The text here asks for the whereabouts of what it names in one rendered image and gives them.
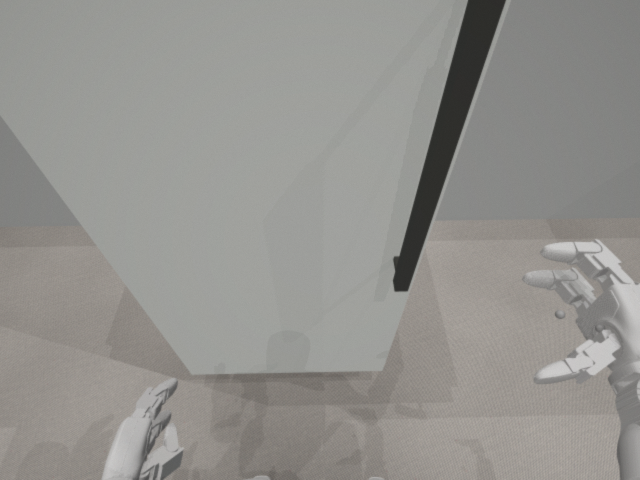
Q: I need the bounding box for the robot right forearm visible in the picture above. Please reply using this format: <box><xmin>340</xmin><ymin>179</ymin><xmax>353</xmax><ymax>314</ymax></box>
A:
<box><xmin>608</xmin><ymin>358</ymin><xmax>640</xmax><ymax>480</ymax></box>

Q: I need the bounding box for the fridge door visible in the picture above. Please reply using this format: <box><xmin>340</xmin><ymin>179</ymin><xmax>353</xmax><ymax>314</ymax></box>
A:
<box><xmin>0</xmin><ymin>0</ymin><xmax>511</xmax><ymax>375</ymax></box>

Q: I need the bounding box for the handle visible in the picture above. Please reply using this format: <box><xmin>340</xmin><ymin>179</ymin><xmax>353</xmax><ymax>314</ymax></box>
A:
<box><xmin>393</xmin><ymin>0</ymin><xmax>506</xmax><ymax>292</ymax></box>

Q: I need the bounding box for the robot right hand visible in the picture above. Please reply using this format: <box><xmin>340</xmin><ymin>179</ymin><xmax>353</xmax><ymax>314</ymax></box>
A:
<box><xmin>522</xmin><ymin>239</ymin><xmax>640</xmax><ymax>384</ymax></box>

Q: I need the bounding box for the robot left hand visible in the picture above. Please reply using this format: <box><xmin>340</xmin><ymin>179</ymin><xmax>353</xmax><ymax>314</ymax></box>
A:
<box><xmin>101</xmin><ymin>378</ymin><xmax>184</xmax><ymax>480</ymax></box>

